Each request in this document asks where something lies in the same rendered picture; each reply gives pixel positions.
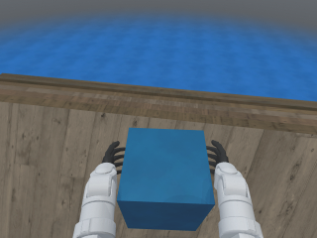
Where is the robot left forearm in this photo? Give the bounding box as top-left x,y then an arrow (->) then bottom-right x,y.
72,163 -> 118,238

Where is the right robot hand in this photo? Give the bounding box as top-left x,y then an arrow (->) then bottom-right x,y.
206,140 -> 229,175

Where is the carton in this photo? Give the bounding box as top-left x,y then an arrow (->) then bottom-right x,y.
117,127 -> 215,231

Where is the left robot hand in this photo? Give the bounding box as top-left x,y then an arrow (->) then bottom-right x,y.
101,141 -> 126,175

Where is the robot right forearm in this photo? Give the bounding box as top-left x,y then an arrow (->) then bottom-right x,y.
214,162 -> 264,238

